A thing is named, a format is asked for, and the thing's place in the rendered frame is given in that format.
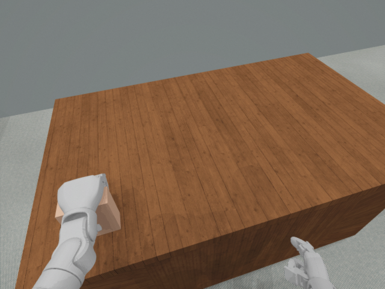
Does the left robot forearm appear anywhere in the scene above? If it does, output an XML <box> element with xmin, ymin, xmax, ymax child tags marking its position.
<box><xmin>32</xmin><ymin>208</ymin><xmax>97</xmax><ymax>289</ymax></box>

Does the table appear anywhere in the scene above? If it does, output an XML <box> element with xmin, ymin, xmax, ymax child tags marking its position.
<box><xmin>15</xmin><ymin>53</ymin><xmax>385</xmax><ymax>289</ymax></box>

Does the right robot hand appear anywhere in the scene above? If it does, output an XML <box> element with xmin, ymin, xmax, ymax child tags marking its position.
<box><xmin>284</xmin><ymin>237</ymin><xmax>330</xmax><ymax>289</ymax></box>

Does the left robot hand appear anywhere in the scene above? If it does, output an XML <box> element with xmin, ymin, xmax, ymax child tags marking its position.
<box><xmin>57</xmin><ymin>173</ymin><xmax>109</xmax><ymax>234</ymax></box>

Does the sponge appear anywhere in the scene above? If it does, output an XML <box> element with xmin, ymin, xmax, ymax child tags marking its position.
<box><xmin>55</xmin><ymin>186</ymin><xmax>121</xmax><ymax>236</ymax></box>

